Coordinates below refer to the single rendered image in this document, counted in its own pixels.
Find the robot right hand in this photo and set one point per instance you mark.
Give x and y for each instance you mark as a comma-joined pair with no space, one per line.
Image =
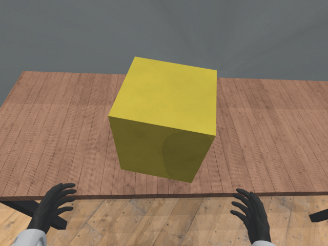
256,220

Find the table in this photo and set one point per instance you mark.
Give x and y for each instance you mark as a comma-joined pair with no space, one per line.
271,139

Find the robot left forearm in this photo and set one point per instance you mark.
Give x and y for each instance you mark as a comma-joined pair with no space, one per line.
31,237

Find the robot left hand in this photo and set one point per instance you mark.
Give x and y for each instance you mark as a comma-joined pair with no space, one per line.
47,209

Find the carton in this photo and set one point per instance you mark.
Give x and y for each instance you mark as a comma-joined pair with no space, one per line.
163,119

